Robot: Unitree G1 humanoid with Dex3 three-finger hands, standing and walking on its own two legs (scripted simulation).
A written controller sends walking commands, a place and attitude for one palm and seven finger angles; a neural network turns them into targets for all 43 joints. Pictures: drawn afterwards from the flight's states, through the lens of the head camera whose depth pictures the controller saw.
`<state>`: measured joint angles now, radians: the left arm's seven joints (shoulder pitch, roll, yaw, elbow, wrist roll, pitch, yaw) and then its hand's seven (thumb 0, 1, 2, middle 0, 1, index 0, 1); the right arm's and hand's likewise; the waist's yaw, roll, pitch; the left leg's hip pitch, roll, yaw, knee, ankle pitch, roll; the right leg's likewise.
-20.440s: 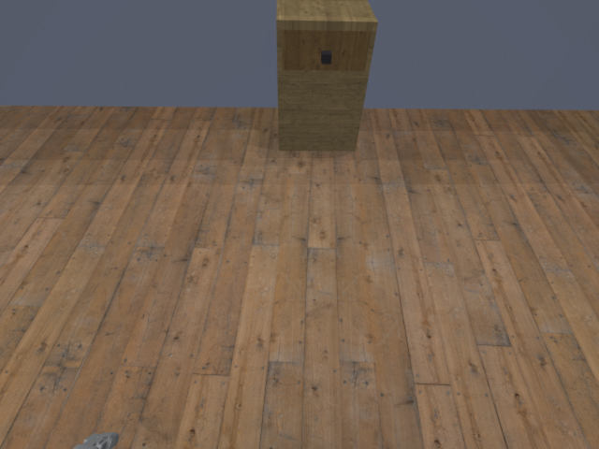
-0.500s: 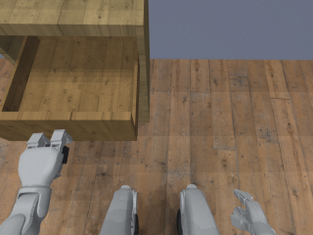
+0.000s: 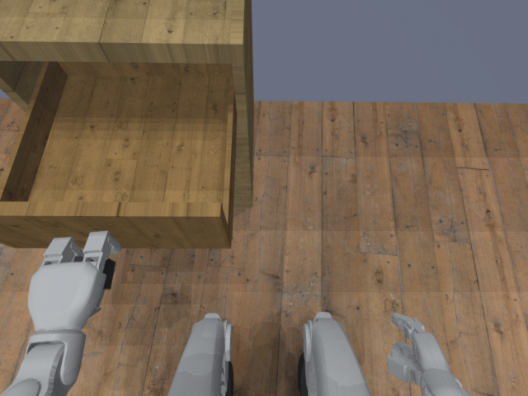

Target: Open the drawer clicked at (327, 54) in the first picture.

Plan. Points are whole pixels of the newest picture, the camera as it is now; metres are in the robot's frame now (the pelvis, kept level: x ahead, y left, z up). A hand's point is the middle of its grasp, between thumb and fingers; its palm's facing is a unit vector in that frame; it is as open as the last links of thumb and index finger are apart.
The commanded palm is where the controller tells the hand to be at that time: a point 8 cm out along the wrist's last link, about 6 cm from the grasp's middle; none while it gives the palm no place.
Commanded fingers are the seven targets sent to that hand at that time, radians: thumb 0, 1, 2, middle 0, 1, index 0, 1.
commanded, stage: pull the drawer open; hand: left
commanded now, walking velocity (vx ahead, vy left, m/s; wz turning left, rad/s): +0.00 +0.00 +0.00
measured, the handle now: (96, 259) +0.30 +0.27 -0.05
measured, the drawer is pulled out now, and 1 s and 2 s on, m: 0.26 0.29 0.29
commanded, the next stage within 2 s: open the thumb to release the handle in 0.92 s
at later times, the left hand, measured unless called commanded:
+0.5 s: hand (87, 308) +0.24 +0.28 -0.07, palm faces -0.08 -0.05 -1.00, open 8.1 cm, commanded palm +0.20 +0.28 -0.02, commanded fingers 0.00 0.90 0.90 -0.40 -1.35 -0.40 -1.35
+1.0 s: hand (86, 315) +0.23 +0.28 -0.07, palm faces -0.08 -0.05 -1.00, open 8.1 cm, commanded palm +0.22 +0.28 -0.02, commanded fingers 0.00 0.90 0.90 -0.40 -1.35 -0.40 -1.35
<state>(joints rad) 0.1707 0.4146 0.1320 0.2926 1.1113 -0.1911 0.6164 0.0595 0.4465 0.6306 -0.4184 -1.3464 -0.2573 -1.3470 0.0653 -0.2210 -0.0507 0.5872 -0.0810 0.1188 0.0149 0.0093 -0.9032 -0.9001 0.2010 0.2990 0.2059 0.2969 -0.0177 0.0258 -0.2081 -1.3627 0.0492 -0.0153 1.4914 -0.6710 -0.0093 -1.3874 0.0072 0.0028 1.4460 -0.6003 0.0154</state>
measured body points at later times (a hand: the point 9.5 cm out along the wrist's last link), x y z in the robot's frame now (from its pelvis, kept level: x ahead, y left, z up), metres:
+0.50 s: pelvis +0.00 +0.00 +0.00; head +0.15 +0.00 +0.42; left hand +0.23 +0.28 -0.01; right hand +0.19 -0.24 -0.14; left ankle +0.00 +0.12 -0.57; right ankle +0.03 -0.13 -0.57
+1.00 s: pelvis -0.01 -0.01 -0.01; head +0.15 +0.00 +0.41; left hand +0.23 +0.28 -0.01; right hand +0.19 -0.24 -0.14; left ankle +0.00 +0.12 -0.57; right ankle +0.03 -0.13 -0.57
